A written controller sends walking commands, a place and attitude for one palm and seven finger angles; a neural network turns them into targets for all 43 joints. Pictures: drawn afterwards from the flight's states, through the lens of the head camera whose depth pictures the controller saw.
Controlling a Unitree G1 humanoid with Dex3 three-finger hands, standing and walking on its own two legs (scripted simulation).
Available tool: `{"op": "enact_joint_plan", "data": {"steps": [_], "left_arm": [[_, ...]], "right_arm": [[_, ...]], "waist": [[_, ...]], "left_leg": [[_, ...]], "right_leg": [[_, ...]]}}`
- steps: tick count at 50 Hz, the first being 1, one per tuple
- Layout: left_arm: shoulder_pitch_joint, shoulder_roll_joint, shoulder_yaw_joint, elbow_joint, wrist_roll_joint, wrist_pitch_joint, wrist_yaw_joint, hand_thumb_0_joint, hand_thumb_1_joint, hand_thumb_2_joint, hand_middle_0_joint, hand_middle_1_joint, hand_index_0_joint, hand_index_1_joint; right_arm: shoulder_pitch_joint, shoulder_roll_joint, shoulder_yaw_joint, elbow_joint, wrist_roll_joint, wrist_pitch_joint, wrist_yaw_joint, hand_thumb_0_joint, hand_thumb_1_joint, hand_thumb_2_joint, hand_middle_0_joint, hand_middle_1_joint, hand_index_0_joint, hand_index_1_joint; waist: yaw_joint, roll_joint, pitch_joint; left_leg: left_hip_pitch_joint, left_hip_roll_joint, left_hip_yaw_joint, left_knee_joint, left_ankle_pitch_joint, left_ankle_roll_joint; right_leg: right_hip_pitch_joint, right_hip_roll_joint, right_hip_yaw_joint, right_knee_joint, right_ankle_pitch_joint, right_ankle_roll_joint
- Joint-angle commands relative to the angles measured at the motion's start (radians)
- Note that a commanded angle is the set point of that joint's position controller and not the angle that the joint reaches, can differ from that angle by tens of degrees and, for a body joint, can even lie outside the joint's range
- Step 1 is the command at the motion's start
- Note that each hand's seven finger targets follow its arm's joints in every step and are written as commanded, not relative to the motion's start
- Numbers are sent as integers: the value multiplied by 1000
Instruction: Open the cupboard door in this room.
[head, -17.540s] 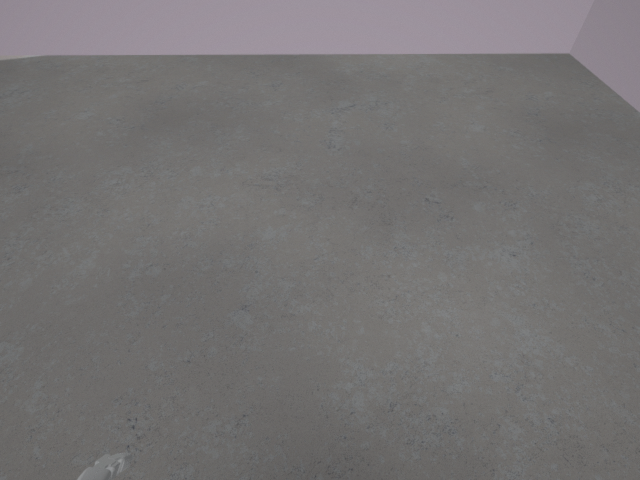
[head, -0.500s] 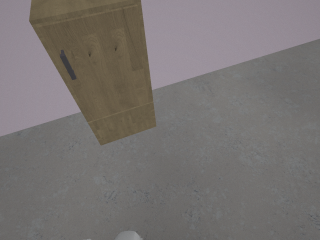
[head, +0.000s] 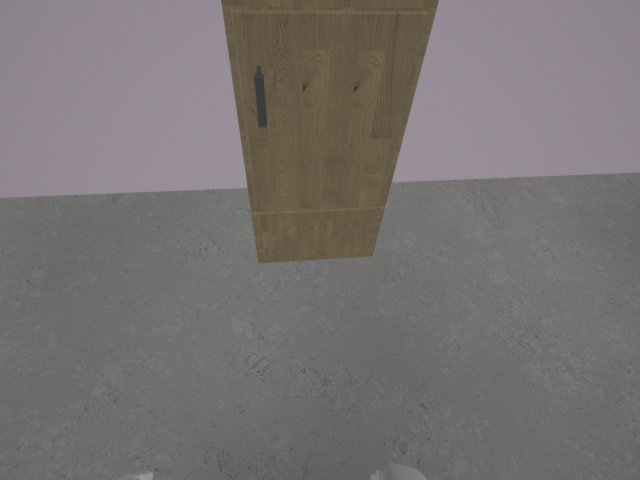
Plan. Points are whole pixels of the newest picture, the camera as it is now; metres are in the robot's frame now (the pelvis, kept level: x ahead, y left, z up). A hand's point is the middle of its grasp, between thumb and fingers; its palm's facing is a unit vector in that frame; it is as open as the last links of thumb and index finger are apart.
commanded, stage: turn to face it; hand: left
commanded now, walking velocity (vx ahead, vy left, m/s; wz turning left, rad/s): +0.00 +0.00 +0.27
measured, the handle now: (260, 96) +0.89 +0.19 -0.03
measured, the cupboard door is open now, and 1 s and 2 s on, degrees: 0 0 0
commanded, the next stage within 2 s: take the last steps up to it in 0.18 s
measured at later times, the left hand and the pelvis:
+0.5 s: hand out of the picture +0.00 +0.14 -0.15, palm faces +0.18 -0.95 -0.25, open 7.3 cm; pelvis +0.00 -0.05 +0.01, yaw +8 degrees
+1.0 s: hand out of the picture +0.12 +0.15 -0.18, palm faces +0.10 -0.98 -0.17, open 7.4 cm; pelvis +0.10 -0.04 -0.01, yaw +6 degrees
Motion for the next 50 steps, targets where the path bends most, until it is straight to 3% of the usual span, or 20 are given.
{"op": "enact_joint_plan", "data": {"steps": [1,5,7,8,9,10,11,13,18,25,28,30,31,32,33,34,36,40,45,50], "left_arm": [[-54,53,5,-85,-7,-25,10,0,900,900,-200,-300,-200,-300],[11,43,3,-67,-13,-39,12,0,900,900,-200,-300,-200,-300],[81,65,9,-39,-9,-59,14,0,900,900,-200,-300,-200,-300],[114,142,22,-32,6,-74,22,0,900,900,-200,-300,-200,-300],[143,202,30,-30,10,-77,24,0,900,900,-200,-300,-200,-300],[140,190,22,-39,3,-73,22,0,900,900,-200,-300,-200,-300],[75,153,29,-49,1,-75,26,0,900,900,-200,-300,-200,-300],[-2,109,18,-68,-2,-66,26,0,900,900,-200,-300,-200,-300],[59,67,10,-29,7,-86,15,0,900,900,-200,-300,-200,-300],[224,72,13,83,19,-99,2,0,900,900,-200,-300,-200,-300],[220,79,18,117,16,-96,-2,0,900,900,-200,-300,-200,-300],[185,62,14,129,3,-90,-5,0,900,900,-200,-300,-200,-300],[171,24,5,129,-5,-87,-8,0,900,900,-200,-300,-200,-300],[165,-35,-8,110,-9,-86,-17,0,900,900,-200,-300,-200,-300],[111,-31,-10,74,4,-80,-23,0,900,900,-200,-300,-200,-300],[73,-18,0,59,14,-74,-29,0,900,900,-200,-300,-200,-300],[88,-16,8,96,25,-63,-36,0,900,900,-200,-300,-200,-300],[146,-44,7,121,16,-63,-45,0,900,900,-200,-300,-200,-300],[41,-54,8,61,10,-54,-51,0,900,900,-200,-300,-200,-300],[-35,-55,7,26,-1,-73,-57,0,900,900,-200,-300,-200,-300]], "right_arm": [[78,-207,-62,-28,-8,-12,-15,0,-900,-900,200,300,200,300],[38,-201,-63,-25,-10,-8,-15,0,-900,-900,200,300,200,300],[43,-175,-60,-19,2,-9,-10,0,-900,-900,200,300,200,300],[75,-119,-53,-19,12,-12,-3,0,-900,-900,200,300,200,300],[42,-92,-47,-47,13,-5,-4,0,-900,-900,200,300,200,300],[37,-125,-58,-41,11,10,-6,0,-900,-900,200,300,200,300],[59,-122,-63,-16,3,26,-5,0,-900,-900,200,300,200,300],[83,-124,-66,25,0,34,7,0,-900,-900,200,300,200,300],[114,-93,-59,57,-14,31,18,0,-900,-900,200,300,200,300],[13,-47,-38,46,-12,-7,21,0,-900,-900,200,300,200,300],[65,-31,-31,68,-6,-26,14,0,-900,-900,200,300,200,300],[171,-23,-22,115,-4,-44,3,0,-900,-900,200,300,200,300],[231,-62,-28,144,-1,-56,-7,0,-900,-900,200,300,200,300],[294,-144,-47,160,-11,-61,-13,0,-900,-900,200,300,200,300],[332,-213,-64,152,-13,-50,-19,0,-900,-900,200,300,200,300],[309,-218,-64,145,-17,-46,-25,0,-900,-900,200,300,200,300],[253,-124,-34,145,-15,-58,-28,0,-900,-900,200,300,200,300],[263,-80,-17,144,-5,-85,-33,0,-900,-900,200,300,200,300],[306,-85,-27,162,-8,-92,-39,0,-900,-900,200,300,200,300],[291,-105,-40,170,-17,-87,-33,0,-900,-900,200,300,200,300]], "waist": [[-40,157,-87],[-7,190,-96],[27,96,-124],[29,-107,-175],[47,-271,-140],[46,-182,-134],[17,-219,-102],[-15,-127,-31],[-6,-157,-27],[60,-139,-8],[31,-125,-36],[-24,-87,-68],[-55,34,-78],[-83,278,-62],[-105,313,13],[-100,221,89],[-60,233,175],[-23,148,125],[-29,159,117],[-38,204,113]], "left_leg": [[113,284,-247,-61,687,143],[23,253,-271,-19,643,115],[-86,182,-228,63,423,42],[-236,88,-124,211,142,-30],[-341,-18,-28,399,-331,-74],[-286,15,-70,536,-350,-64],[-297,34,-94,621,-293,-65],[-311,54,-63,720,-183,-74],[-297,84,-4,657,-49,-93],[-256,113,90,290,-163,-81],[-141,103,125,135,-155,-66],[72,84,158,-53,-13,-63],[224,144,83,-127,-24,-52],[296,353,-210,-230,-220,12],[231,487,-354,-333,-358,81],[151,523,-355,-362,-387,120],[41,426,-209,-359,-228,68],[91,345,-23,-291,174,55],[155,365,39,-260,337,86],[76,351,94,-202,417,58]], "right_leg": [[-23,11,10,-140,-47,-14],[159,46,-10,-396,26,-40],[362,17,-7,-651,272,-46],[535,-168,164,-699,444,-97],[495,-375,354,-704,654,-218],[365,-384,310,-713,623,-281],[301,-334,275,-752,481,-279],[247,-252,179,-762,344,-241],[239,-182,106,-863,-15,-196],[327,-201,169,-896,-83,-260],[310,-188,151,-847,-35,-266],[200,-124,75,-764,-58,-215],[68,-79,32,-651,-65,-176],[-115,21,-71,-419,-71,-125],[-201,40,-97,-237,-124,-115],[-235,2,-40,-126,-94,-120],[-223,-30,-3,-22,24,-109],[-221,-23,-22,76,157,-81],[-301,-53,-38,-4,188,-72],[-61,-14,-110,-316,185,-107]]}}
